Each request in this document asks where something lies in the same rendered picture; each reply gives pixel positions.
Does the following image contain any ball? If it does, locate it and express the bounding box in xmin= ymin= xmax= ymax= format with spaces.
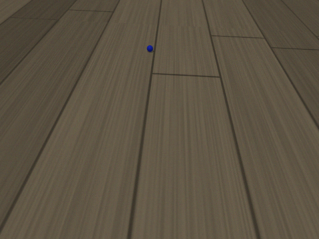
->
xmin=147 ymin=45 xmax=153 ymax=52

